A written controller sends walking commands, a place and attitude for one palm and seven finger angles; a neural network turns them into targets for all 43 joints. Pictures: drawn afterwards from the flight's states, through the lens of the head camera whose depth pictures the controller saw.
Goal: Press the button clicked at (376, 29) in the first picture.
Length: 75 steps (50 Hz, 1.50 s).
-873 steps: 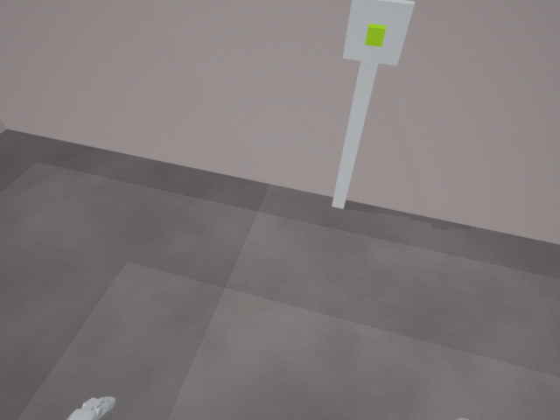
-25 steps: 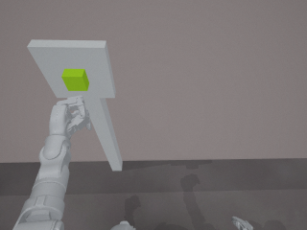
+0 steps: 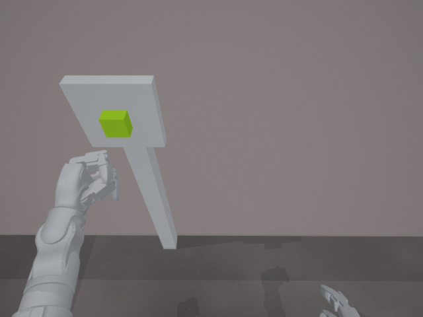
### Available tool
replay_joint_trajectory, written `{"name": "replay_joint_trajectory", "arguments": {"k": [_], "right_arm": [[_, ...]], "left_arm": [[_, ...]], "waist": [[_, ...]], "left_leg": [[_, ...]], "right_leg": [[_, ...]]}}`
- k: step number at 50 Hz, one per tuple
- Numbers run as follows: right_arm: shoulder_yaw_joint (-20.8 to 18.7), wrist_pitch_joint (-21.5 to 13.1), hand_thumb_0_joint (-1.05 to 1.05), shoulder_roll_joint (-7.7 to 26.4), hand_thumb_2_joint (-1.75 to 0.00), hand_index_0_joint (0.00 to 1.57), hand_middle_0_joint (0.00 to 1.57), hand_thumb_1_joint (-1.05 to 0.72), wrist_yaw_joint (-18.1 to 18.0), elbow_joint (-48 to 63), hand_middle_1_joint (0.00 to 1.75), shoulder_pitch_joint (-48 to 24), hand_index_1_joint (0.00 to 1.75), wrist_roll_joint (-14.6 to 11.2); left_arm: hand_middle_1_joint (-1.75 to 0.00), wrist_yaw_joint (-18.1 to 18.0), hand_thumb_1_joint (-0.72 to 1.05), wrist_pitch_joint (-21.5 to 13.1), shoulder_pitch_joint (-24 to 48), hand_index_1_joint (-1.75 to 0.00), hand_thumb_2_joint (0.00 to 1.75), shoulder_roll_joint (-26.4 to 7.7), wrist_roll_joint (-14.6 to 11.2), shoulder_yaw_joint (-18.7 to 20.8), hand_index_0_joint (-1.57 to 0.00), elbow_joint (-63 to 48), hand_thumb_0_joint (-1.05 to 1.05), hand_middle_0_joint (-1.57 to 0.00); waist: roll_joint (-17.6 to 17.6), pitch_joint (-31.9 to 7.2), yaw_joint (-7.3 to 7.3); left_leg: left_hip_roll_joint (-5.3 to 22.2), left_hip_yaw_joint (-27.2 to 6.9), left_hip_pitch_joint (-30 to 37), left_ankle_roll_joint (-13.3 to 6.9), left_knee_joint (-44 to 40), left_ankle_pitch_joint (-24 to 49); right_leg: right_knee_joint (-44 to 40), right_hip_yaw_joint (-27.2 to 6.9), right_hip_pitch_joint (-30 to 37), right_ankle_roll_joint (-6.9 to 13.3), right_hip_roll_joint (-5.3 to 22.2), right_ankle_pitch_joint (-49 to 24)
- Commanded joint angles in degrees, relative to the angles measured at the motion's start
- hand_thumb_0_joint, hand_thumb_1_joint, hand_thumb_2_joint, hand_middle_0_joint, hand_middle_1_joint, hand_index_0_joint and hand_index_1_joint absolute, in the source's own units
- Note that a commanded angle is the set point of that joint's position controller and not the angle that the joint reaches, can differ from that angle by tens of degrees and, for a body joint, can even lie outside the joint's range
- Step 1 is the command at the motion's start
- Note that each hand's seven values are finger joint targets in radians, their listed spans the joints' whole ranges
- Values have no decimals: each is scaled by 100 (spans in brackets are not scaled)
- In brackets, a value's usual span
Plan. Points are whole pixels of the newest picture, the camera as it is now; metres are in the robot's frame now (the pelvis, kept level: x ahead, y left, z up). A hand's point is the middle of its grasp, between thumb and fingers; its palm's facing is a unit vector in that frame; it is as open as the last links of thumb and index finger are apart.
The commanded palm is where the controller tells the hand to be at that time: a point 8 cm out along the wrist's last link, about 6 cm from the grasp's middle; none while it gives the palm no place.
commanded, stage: draw the hand back to the body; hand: left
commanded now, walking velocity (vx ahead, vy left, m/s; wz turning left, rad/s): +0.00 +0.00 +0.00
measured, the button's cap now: (117, 122) +0.49 +0.22 +0.10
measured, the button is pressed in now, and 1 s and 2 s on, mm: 0 0 0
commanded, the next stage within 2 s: step back with the hand held close in 1.26 s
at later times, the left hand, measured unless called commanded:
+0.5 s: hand (62, 223) +0.24 +0.23 +0.13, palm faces +0.25 -0.94 -0.24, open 3.1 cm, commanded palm +0.20 +0.28 +0.16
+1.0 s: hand out of the picture +0.19 +0.25 +0.20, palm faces +0.41 -0.82 -0.40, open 3.1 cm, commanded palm +0.14 +0.30 +0.21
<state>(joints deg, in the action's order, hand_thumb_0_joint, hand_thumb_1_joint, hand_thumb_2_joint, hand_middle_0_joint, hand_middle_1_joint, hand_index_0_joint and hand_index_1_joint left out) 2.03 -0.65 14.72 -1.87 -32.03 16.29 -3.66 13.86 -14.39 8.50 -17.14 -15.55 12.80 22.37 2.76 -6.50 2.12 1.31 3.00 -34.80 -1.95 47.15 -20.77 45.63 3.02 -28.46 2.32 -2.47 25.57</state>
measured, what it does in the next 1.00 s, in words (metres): stands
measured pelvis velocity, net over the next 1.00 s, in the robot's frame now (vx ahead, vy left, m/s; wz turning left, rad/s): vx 0.02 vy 0.01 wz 0.02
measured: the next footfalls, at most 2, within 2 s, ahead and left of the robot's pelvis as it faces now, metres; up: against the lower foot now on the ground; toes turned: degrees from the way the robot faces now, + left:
none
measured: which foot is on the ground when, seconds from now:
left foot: down 0.00-1.00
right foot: down 0.00-1.00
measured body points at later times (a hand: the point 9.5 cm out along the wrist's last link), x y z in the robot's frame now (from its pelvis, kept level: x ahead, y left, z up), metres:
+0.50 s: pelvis -0.01 +0.01 +0.03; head -0.01 +0.00 +0.48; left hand +0.22 +0.28 +0.15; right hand +0.19 -0.21 -0.05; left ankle +0.03 +0.10 -0.70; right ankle -0.03 -0.09 -0.70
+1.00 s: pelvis +0.02 +0.01 +0.04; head -0.01 -0.01 +0.49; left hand +0.16 +0.30 +0.22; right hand +0.21 -0.20 -0.04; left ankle +0.03 +0.10 -0.70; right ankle -0.03 -0.09 -0.70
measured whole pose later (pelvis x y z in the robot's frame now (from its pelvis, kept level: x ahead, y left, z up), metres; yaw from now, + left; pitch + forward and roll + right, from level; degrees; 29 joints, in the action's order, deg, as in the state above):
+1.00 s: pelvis +0.02 +0.01 +0.04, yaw +1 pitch -4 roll -1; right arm 2.4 -3.7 13.5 -3.1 -34.7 11.7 -0.8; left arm -6.2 -3.3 -31.4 -19.7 -4.1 15.7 -28.1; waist 3.8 -0.2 -3.9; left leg -1.2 3.2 -8.4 -2.7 25.0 -12.8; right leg 21.6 2.4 -1.3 1.1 -1.0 16.5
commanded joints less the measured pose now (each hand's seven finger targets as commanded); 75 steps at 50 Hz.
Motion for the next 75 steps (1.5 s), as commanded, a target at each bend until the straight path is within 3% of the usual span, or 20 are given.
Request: {"name": "replay_joint_trajectory", "arguments": {"k": [1, 7, 11, 14, 15, 16, 17, 29, 39, 42, 45, 48, 51, 57, 60, 65, 69, 70, 71, 75], "right_arm": [[-287, -324, 0, 750, -90, 20, 20, -90, -82, 1027, 30, -504, 30, -40], [-250, -491, 0, 761, -90, 20, 20, -90, -180, 1006, 30, -634, 30, -43], [-210, -670, 0, 692, -90, 20, 20, -90, -275, 969, 30, -770, 30, -52], [-172, -804, 0, 657, -90, 20, 20, -90, -306, 988, 30, -838, 30, -47], [-212, -757, 0, 604, -90, 20, 20, -90, -373, 930, 30, -1142, 30, 54], [-161, -730, 0, 536, -90, 20, 20, -90, -403, 886, 30, -1127, 30, 90], [-175, -725, 0, 551, -90, 20, 20, -90, -403, 895, 30, -1145, 30, 94], [-97, -603, 0, 473, -90, 20, 20, -90, -376, 720, 30, -1299, 30, 231], [-183, -497, 0, 468, -90, 20, 20, -90, -201, 718, 30, -1296, 30, 303], [-206, -499, 0, 463, -90, 20, 20, -90, -185, 721, 30, -1322, 30, 313], [-185, -580, 0, 414, -90, 20, 20, -90, -171, 730, 30, -1310, 30, 305], [-202, -663, 0, 415, -90, 20, 20, -90, -192, 731, 30, -1297, 30, 304], [-218, -657, 0, 412, -90, 20, 20, -90, -182, 689, 30, -1279, 30, 313], [-279, -575, 0, 453, -90, 20, 20, -90, -255, 664, 30, -1285, 30, 321], [-259, -623, 0, 412, -90, 20, 20, -90, -284, 682, 30, -1322, 30, 333], [-213, -743, 0, 379, -90, 20, 20, -90, -291, 654, 30, -1341, 30, 339], [-222, -701, 0, 386, -90, 20, 20, -90, -294, 585, 30, -1342, 30, 345], [-294, -520, 0, 552, -90, 20, 20, -90, -249, 814, 30, -1265, 30, 314], [-292, -400, 0, 454, -90, 20, 20, -90, -252, 681, 30, -1252, 30, 340], [-353, -143, 0, 492, -90, 20, 20, -90, -195, 800, 30, -1209, 30, 313]], "left_arm": [[-150, 38, 90, 19, 499, -150, 90, -961, -300, 468, -130, -1542, 0, -130], [-150, 68, 90, 91, 572, -150, 90, -1020, -334, 413, -130, -2388, 0, -130], [-150, 121, 90, 88, 633, -150, 90, -1069, -321, 412, -130, -2918, 0, -130], [-150, 159, 90, 178, 107, -150, 90, -1131, -380, 503, -130, -3259, 0, -130], [-150, -694, 90, 238, 39, -150, 90, -1687, 400, 579, -130, -3611, 0, -130], [-150, -1083, 90, 363, -486, -150, 90, -1104, 496, 235, -130, -3507, 0, -130], [-150, -1259, 90, 473, -817, -150, 90, -1019, 527, 206, -130, -3490, 0, -130], [-150, -2090, 90, 698, -1629, -150, 90, -1072, 1078, 249, -130, -5266, 0, -130], [-150, -2060, 90, 819, -3218, -150, 90, -986, 1076, 627, -130, -5509, 0, -130], [-150, -2056, 90, 761, -3271, -150, 90, -1140, 1102, 835, -130, -5890, 0, -130], [-150, -2096, 90, 689, -3283, -150, 90, -1183, 1136, 898, -130, -6345, 0, -130], [-150, -2118, 90, 675, -3593, -150, 90, -1246, 1117, 1014, -130, -6523, 0, -130], [-150, -2103, 90, 694, -3806, -150, 90, -1044, 1097, 946, -130, -6152, 0, -130], [-150, -2089, 90, 692, -3588, -150, 90, -1048, 1097, 976, -130, -5882, 0, -130], [-150, -2120, 90, 614, -3418, -150, 90, -1133, 1117, 979, -130, -6236, 0, -130], [-150, -2170, 90, 590, -3524, -150, 90, -1187, 1126, 1004, -130, -6391, 0, -130], [-150, -2120, 90, 625, -3471, -150, 90, -970, 1097, 838, -130, -5935, 0, -130], [-150, -2143, 90, 414, -2949, -150, 90, -1756, 1135, 1685, -130, -6359, 0, -130], [-150, -2091, 90, 415, -3554, -150, 90, -1309, 1131, 1365, -130, -5718, 0, -130], [-150, -2037, 90, 383, -4015, -150, 90, -1014, 1190, 1015, -130, -5665, 0, -130]], "waist": [[-484, -1037, -225], [-305, -686, -67], [270, -784, -126], [253, -946, -233], [133, -546, -455], [81, -329, -346], [-398, -78, -364], [375, -115, -395], [-381, 252, -533], [-160, 166, -563], [439, 150, -563], [259, 108, -581], [-156, 505, -563], [-353, 681, -548], [68, 302, -580], [324, 383, -603], [-256, 717, -544], [-321, 971, -378], [-637, 927, -340], [-400, 517, -301]], "left_leg": [[-119, -344, 1181, -70, -733, 1350], [-127, -396, 1451, -109, -856, 930], [-127, -473, 1811, -70, -1056, 736], [-124, -505, 1996, -68, -1140, 961], [-124, -490, 2060, -58, -1370, 815], [-105, -479, 2094, -44, -1523, 683], [-66, -517, 1951, -49, -1584, 574], [32, -560, 3176, 17, -2446, 1313], [54, -455, 3182, 30, -2582, 2072], [39, -417, 3248, 29, -2522, 2180], [41, -461, 3327, 78, -2499, 2326], [38, -434, 3345, 61, -2428, 2396], [36, -437, 3188, 51, -2487, 2144], [17, -371, 3172, -16, -2554, 1671], [-25, -337, 3313, -30, -2488, 1741], [-49, -350, 3252, 11, -2475, 1781], [-36, -333, 3145, -14, -2530, 1650], [68, -478, 2800, -160, -2233, 1347], [63, -521, 2765, -159, -2087, 1334], [141, -394, 2761, -137, -2069, 1711]], "right_leg": [[-870, -220, 564, -225, 57, -2460], [-1210, -350, 429, -268, 75, -1776], [-1339, -286, 426, -176, 76, -1322], [-1374, -269, 701, -165, 89, -1558], [-1889, -538, 566, -85, 255, -1352], [-1953, -480, 643, -109, 300, -1142], [-2055, -465, 644, -143, 288, -989], [-2539, -267, 1704, -48, 247, -1655], [-2675, -218, 2112, -94, 226, -2287], [-2746, -252, 2157, -93, 214, -2373], [-2688, -241, 2129, -78, 247, -2358], [-2704, -250, 2145, -87, 244, -2477], [-2753, -207, 1964, -110, 222, -2311], [-2949, -271, 1851, -141, 241, -1942], [-2891, -323, 2012, -130, 295, -2055], [-2904, -319, 2023, -109, 295, -2116], [-2988, -325, 1891, -139, 271, -2009], [-3337, -970, 1287, -265, 581, -2103], [-3357, -936, 1252, -271, 728, -2140], [-3074, -762, 1356, -422, 799, -2612]]}}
